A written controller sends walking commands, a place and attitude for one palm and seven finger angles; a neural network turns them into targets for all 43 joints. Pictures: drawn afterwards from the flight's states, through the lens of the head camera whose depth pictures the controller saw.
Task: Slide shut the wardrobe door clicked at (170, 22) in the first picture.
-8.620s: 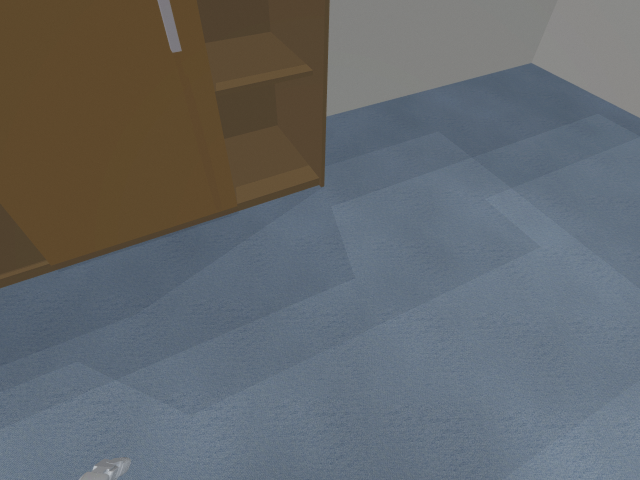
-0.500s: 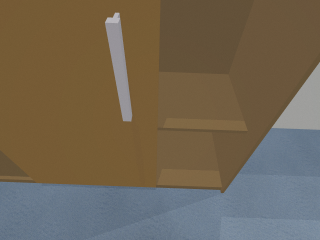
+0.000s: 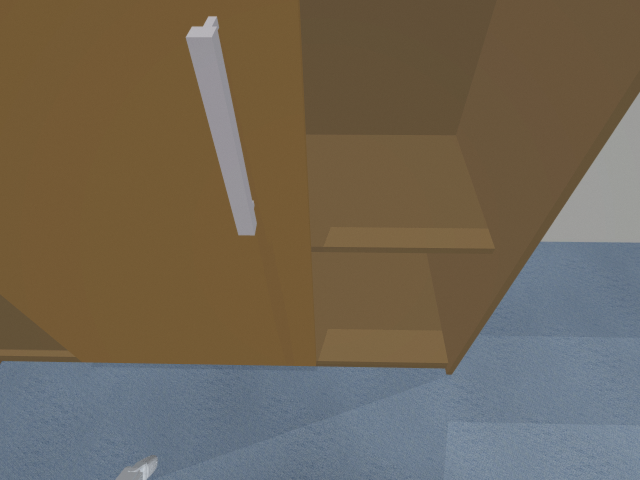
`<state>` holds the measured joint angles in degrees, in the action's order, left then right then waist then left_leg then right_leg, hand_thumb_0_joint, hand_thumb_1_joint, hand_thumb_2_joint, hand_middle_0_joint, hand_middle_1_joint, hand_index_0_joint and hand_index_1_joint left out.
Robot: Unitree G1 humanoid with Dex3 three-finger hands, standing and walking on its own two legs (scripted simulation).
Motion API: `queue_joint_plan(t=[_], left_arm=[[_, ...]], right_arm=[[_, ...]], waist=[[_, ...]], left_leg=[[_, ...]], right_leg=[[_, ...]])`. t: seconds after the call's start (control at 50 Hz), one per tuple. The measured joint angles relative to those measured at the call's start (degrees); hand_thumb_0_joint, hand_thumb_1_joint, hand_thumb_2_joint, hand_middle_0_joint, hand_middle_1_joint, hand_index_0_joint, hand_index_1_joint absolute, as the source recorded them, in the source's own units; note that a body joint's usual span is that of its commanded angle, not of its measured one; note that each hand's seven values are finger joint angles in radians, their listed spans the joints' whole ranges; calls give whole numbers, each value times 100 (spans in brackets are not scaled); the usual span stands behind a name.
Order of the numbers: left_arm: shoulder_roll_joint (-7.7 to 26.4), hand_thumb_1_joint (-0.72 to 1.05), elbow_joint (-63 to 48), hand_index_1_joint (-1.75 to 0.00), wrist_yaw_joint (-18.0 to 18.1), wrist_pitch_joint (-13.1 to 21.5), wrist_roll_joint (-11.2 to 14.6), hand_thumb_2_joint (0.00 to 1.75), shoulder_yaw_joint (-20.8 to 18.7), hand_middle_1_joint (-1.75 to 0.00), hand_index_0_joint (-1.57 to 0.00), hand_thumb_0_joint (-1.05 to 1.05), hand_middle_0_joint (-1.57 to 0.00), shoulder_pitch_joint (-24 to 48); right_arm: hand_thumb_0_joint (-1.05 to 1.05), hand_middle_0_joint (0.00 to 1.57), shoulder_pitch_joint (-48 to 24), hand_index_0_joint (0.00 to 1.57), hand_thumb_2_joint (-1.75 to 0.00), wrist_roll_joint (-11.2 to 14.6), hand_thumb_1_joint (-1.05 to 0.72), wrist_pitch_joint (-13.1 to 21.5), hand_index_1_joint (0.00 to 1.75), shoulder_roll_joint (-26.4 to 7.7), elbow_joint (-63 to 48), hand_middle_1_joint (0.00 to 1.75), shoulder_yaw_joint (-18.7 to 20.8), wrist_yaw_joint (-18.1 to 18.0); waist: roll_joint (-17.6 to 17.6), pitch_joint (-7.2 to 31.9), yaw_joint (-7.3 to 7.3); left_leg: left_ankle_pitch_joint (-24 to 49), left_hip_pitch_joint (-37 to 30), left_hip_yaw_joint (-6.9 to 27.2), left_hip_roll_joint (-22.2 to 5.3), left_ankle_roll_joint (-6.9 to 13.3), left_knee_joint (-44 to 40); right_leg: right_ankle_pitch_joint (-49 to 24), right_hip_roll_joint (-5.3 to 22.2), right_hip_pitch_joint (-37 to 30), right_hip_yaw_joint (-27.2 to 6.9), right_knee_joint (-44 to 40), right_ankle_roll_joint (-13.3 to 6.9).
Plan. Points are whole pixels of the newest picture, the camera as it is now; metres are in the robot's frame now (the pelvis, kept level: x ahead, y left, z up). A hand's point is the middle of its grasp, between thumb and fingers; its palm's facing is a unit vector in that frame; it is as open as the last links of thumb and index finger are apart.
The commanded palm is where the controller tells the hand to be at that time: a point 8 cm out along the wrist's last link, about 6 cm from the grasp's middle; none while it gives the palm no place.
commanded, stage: raise the hand with hooked fingers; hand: left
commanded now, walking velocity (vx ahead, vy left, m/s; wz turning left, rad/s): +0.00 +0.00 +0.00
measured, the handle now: (232, 143) +0.51 +0.15 +0.15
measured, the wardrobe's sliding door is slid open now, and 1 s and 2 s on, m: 0.42 0.42 0.42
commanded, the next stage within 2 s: move the hooked fingers beside the handle in 1.98 s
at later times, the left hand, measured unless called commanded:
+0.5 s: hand (141, 467) +0.14 +0.20 +0.01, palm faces +0.16 -0.98 -0.09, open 9.8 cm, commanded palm +0.13 +0.26 +0.01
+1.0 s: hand (111, 389) +0.20 +0.24 +0.05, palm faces +0.06 -0.99 -0.08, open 12.7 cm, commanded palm +0.18 +0.30 +0.07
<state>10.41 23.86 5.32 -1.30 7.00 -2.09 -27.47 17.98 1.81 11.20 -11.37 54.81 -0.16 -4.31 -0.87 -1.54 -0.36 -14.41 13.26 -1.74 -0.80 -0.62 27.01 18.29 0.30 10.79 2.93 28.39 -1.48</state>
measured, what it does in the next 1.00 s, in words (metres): stands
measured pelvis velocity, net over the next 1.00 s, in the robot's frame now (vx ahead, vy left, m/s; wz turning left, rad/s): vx -0.03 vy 0.01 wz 0.02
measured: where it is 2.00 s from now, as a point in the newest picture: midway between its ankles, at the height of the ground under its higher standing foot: outside the picture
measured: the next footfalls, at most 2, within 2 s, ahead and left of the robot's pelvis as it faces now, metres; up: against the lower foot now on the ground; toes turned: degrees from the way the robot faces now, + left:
none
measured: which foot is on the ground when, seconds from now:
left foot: down 0.00-1.00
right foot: down 0.00-1.00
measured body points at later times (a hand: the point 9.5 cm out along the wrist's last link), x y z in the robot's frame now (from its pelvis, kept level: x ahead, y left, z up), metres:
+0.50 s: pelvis -0.06 -0.02 -0.07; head +0.00 -0.02 +0.37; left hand +0.12 +0.25 +0.02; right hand +0.16 -0.24 -0.14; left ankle +0.00 +0.13 -0.74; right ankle -0.04 -0.10 -0.74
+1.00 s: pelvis -0.03 +0.01 -0.03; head +0.01 +0.01 +0.42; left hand +0.19 +0.30 +0.06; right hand +0.14 -0.25 -0.10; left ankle +0.00 +0.13 -0.74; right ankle -0.04 -0.10 -0.74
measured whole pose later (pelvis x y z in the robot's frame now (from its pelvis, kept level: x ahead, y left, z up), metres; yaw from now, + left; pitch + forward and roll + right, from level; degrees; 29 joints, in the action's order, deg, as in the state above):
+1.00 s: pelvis -0.03 +0.01 -0.03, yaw +1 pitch +5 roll -1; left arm 18.7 0.0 -17.9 11.9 19.0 -17.1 -15.5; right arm 13.8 2.4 19.5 -16.4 38.4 0.1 -6.0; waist -1.2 1.7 0.6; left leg -20.4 30.3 0.5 -1.6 -0.2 45.3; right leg 23.2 -0.1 25.6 4.8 43.4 -1.2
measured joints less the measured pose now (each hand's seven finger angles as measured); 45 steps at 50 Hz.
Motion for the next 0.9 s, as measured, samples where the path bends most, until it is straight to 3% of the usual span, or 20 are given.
queue_joint_plan(t=[0.06,0.12,0.2,0.24,0.3,0.36,0.42,0.48,0.54,0.62,0.66,0.7,0.74,0.8,0.9], left_arm=[[54,89,-1247,-34,-58,397,170,87,-196,-33,-20,3,-20,237],[91,83,-1773,-37,-407,1223,271,85,-452,-36,-20,2,-20,717],[-18,74,-1809,-42,-1420,2530,721,82,-751,-41,-21,1,-21,880],[-61,69,-1718,-45,-1930,2827,832,80,-836,-44,-21,1,-21,746],[9,62,-1730,-49,-2220,2615,824,77,-881,-48,-22,0,-22,343],[113,54,-1890,-53,-2077,2390,833,74,-960,-53,-23,1,-23,27],[178,47,-2240,-58,-1879,2587,936,71,-1048,-57,-23,1,-24,-6],[268,40,-2564,-62,-1946,2895,1077,68,-1067,-62,-23,1,-24,317],[437,33,-2585,-67,-2230,2743,1124,65,-1053,-66,-24,1,-24,836],[743,23,-2286,-73,-2495,1717,1138,61,-1118,-72,-25,1,-25,1309],[802,19,-2204,-76,-2425,1246,1190,59,-1240,-75,-25,1,-25,1294],[771,14,-2243,-79,-2253,1028,1253,57,-1399,-78,-26,0,-26,1171],[704,10,-2354,-82,-2059,1084,1288,55,-1541,-81,-26,0,-26,1033],[639,3,-2520,-86,-1925,1431,1285,52,-1656,-86,-26,0,-27,909],[683,-9,-2522,-94,-2177,1612,1238,47,-1549,-93,-27,0,-27,977]], right_arm=[[2,20,-174,20,-90,-26,-92,466,30,-192,-446,30,127,-67],[2,20,-419,20,-90,-120,-91,744,30,-294,-870,30,282,30],[1,20,-765,20,-90,-93,-91,811,30,-312,-1380,30,411,281],[1,20,-840,20,-90,-57,-91,773,30,-340,-1657,30,461,350],[1,20,-871,20,-90,-45,-91,658,30,-396,-1998,30,501,322],[1,20,-835,20,-90,-54,-91,632,30,-422,-2170,30,470,215],[1,20,-797,20,-90,-76,-91,760,30,-396,-2101,30,345,90],[1,20,-800,20,-90,-74,-90,896,30,-294,-1864,30,145,-17],[1,20,-798,20,-90,-25,-90,878,30,-152,-1670,30,-70,-93],[2,21,-661,20,-90,33,-90,683,30,-14,-1610,30,-236,-183],[2,21,-533,20,-90,44,-90,614,30,-11,-1630,30,-239,-204],[2,21,-389,20,-90,45,-90,611,30,-54,-1646,30,-190,-210],[2,21,-263,20,-90,36,-90,657,30,-133,-1637,30,-112,-184],[2,21,-162,20,-90,15,-90,736,30,-275,-1585,30,-6,-114],[2,20,-215,20,-90,42,-90,815,30,-492,-1556,30,61,-93]], waist=[[-110,191,-194],[-79,488,-243],[141,782,-185],[220,820,-107],[247,761,28],[174,656,174],[37,567,306],[-61,489,375],[-124,433,310],[-141,396,115],[-147,422,19],[-157,460,-38],[-160,488,-52],[-123,489,-19],[-80,415,65]], left_leg=[[-66,569,92,31,6,417],[-243,1265,81,6,-28,1011],[-583,2077,-17,-100,-116,1892],[-744,2383,-9,-138,-144,2308],[-919,2653,71,-141,-166,2759],[-1010,2859,232,-134,-168,3070],[-1053,3065,427,-149,-170,3303],[-1046,3192,555,-167,-187,3415],[-992,3186,590,-177,-179,3365],[-867,2894,471,-183,-160,3016],[-812,2679,377,-184,-150,2785],[-773,2469,296,-185,-121,2566],[-743,2298,248,-175,-89,2387],[-712,2129,218,-147,-49,2211],[-677,1955,229,-104,8,2058]], right_leg=[[133,46,545,93,455,-1],[350,48,1282,75,1124,-35],[683,-18,2177,-36,2078,-107],[848,-44,2482,-34,2489,-153],[1041,-35,2706,37,2912,-187],[1140,-30,2803,191,3125,-207],[1157,-59,2874,377,3204,-227],[1127,-89,2919,497,3214,-244],[1055,-108,2890,528,3122,-237],[915,-111,2663,412,2816,-182],[838,-111,2491,322,2608,-157],[769,-113,2311,245,2391,-124],[713,-108,2146,200,2196,-91],[659,-86,1969,173,1997,-51],[595,-53,1750,187,1773,2]])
